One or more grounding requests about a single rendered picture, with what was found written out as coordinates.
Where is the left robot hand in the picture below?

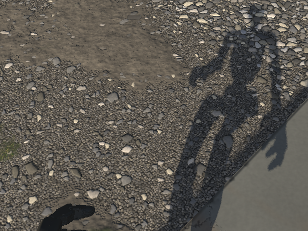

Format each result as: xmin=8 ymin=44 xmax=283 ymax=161
xmin=37 ymin=203 xmax=95 ymax=231

